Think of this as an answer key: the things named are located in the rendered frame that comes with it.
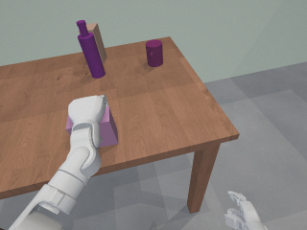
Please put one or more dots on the robot left forearm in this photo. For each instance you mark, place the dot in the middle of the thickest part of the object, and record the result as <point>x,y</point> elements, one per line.
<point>82,161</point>

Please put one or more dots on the sponge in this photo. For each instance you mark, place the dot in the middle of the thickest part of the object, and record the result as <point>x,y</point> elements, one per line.
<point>108,129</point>

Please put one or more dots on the right robot hand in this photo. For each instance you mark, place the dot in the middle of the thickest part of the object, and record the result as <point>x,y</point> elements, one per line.
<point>236,219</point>

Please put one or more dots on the table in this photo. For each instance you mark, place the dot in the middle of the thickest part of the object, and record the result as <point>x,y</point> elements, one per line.
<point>160,112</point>

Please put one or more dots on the left robot hand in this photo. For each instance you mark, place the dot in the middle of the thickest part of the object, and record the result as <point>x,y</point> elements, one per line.
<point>90,108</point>

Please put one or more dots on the robot right forearm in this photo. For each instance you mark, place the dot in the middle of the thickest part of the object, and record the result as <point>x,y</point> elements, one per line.
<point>254,225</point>

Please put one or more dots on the robot left upper arm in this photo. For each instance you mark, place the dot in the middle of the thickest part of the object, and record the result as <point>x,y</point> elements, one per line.
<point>38,221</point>

